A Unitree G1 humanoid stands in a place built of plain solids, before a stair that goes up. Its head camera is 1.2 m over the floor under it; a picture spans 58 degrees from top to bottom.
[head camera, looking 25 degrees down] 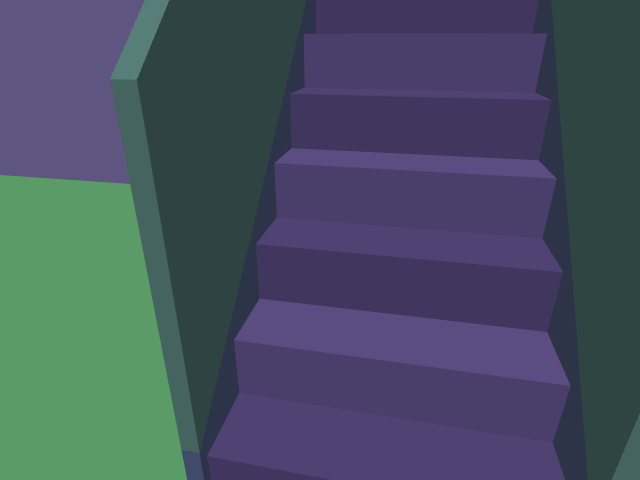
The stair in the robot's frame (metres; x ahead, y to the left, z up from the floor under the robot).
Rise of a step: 0.20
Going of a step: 0.23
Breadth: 0.91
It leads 12 degrees to the right of straight ahead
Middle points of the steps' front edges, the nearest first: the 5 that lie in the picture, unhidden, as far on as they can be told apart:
0.92 -0.19 0.41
1.15 -0.24 0.61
1.37 -0.28 0.81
1.59 -0.33 1.01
1.82 -0.38 1.22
